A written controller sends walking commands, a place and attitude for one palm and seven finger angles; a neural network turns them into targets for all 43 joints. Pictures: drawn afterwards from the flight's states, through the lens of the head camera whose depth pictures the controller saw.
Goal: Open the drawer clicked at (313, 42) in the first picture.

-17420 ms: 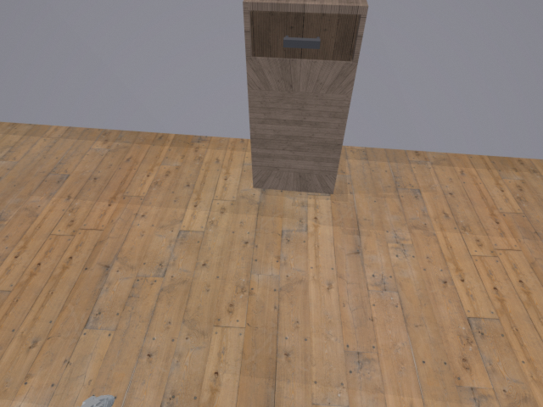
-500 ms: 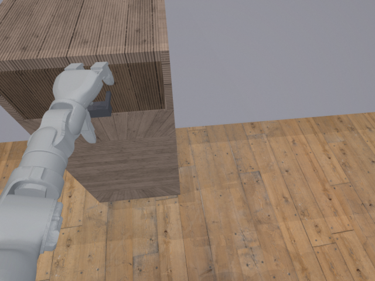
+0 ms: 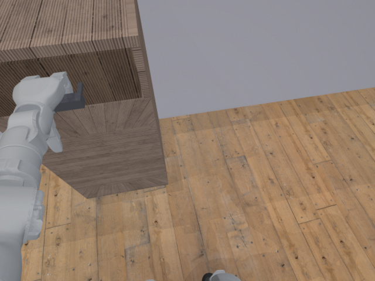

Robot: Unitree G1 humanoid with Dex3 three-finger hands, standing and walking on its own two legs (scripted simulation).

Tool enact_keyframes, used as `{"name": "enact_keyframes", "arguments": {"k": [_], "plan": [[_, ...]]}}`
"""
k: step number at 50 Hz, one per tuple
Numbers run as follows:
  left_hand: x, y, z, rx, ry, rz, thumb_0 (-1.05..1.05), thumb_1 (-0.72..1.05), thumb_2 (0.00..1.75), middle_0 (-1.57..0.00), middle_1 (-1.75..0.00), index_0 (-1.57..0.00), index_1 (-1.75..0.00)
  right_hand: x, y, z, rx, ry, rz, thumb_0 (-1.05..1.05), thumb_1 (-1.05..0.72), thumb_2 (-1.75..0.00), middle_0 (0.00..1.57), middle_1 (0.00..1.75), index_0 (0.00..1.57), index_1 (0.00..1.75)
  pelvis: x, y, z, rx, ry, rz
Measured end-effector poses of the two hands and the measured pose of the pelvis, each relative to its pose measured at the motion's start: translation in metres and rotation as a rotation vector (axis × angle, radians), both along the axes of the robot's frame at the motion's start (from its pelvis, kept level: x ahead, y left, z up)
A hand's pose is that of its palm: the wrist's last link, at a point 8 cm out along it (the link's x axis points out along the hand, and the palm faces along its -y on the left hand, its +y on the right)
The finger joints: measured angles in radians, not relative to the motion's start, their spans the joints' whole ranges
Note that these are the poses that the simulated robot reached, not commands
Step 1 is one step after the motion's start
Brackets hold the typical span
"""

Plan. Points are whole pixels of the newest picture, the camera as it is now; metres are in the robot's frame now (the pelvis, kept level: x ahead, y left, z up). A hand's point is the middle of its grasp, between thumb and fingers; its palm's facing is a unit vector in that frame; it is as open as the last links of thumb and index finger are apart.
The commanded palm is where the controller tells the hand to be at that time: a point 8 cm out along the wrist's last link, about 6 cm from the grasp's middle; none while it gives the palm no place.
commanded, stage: lower the fingers behind the handle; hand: left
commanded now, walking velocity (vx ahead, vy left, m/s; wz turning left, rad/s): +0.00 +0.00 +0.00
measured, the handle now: (54, 96) +0.54 +0.28 +0.05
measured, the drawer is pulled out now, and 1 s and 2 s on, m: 0.00 0.00 0.01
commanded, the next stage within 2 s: close the thumb around the handle in 0.84 s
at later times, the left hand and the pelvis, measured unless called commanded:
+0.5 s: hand (51, 114) +0.49 +0.29 +0.04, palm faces -0.09 -0.02 -1.00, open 13.9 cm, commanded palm +0.48 +0.27 +0.08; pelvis +0.02 +0.02 -0.01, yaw +1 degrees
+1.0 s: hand (60, 117) +0.49 +0.27 +0.03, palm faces -0.06 -0.04 -1.00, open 13.8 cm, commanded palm +0.48 +0.27 +0.08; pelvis +0.02 +0.02 -0.01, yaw +1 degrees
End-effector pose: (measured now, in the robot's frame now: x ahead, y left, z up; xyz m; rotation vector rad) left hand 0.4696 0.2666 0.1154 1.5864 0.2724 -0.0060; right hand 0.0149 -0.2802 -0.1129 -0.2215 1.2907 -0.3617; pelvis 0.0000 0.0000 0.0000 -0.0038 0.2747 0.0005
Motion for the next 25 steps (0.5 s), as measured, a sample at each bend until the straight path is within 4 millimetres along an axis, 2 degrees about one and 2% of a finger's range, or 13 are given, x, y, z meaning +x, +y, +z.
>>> {"name": "enact_keyframes", "arguments": {"k": [4,10,16,25], "plan": [[-0.007,0.008,-0.015,-0.020,-0.022,-0.066,0.00,-0.49,0.30,-0.29,-1.20,-0.31,-1.21,-0.012,-0.008,0.002,-0.036,0.062,0.017,0.00,-0.90,-0.90,0.21,0.30,0.21,0.30,-0.001,0.000,-0.004,-0.006,0.028,0.015],[-0.002,0.014,-0.017,-0.050,-0.144,-0.096,0.00,-0.49,0.30,-0.30,-1.20,-0.32,-1.20,-0.018,-0.008,0.000,-0.049,0.130,0.030,0.00,-0.91,-0.90,0.21,0.30,0.20,0.30,0.005,0.004,-0.010,-0.019,0.068,0.033],[0.008,0.019,-0.023,-0.038,-0.158,-0.026,0.00,-0.49,0.30,-0.32,-1.21,-0.33,-1.23,-0.007,0.009,-0.006,-0.001,0.120,0.028,0.00,-0.91,-0.90,0.21,0.30,0.20,0.30,0.012,0.013,-0.011,-0.028,0.079,0.031],[0.007,0.018,-0.023,-0.037,-0.086,-0.023,0.00,-0.49,0.30,-0.32,-1.21,-0.30,-1.22,0.018,0.041,-0.013,0.070,0.055,0.037,0.00,-0.90,-0.90,0.21,0.30,0.21,0.30,0.018,0.023,-0.008,-0.030,0.056,0.025]]}}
